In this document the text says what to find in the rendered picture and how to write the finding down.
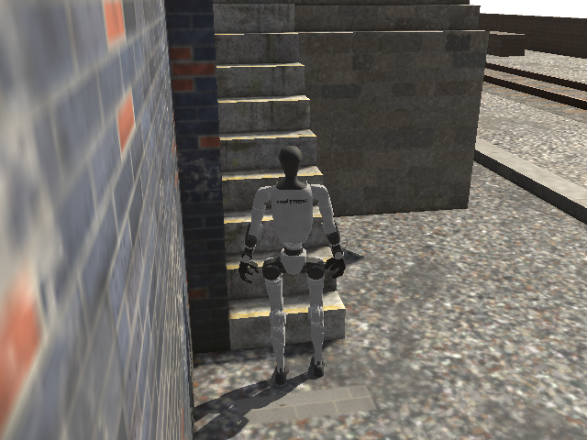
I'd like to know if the robot right hand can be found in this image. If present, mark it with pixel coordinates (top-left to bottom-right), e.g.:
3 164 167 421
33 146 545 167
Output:
325 256 346 279

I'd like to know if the right robot upper arm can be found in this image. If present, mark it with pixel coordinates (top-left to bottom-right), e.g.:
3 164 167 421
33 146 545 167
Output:
311 184 337 234

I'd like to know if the robot left shin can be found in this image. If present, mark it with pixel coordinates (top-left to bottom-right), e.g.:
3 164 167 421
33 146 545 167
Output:
270 311 285 372

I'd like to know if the left robot forearm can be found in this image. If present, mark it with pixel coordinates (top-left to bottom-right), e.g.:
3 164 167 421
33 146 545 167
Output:
240 222 258 263

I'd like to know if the robot left hand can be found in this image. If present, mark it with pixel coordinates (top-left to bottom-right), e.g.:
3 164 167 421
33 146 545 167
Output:
238 261 260 283

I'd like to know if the left robot upper arm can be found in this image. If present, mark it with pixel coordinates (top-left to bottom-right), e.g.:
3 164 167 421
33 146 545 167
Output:
249 186 272 237

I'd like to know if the humanoid robot head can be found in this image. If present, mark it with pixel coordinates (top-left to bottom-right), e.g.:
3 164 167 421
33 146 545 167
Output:
276 146 307 190

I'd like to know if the right robot forearm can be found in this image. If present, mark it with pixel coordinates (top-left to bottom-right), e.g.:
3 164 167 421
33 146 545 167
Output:
327 220 344 259

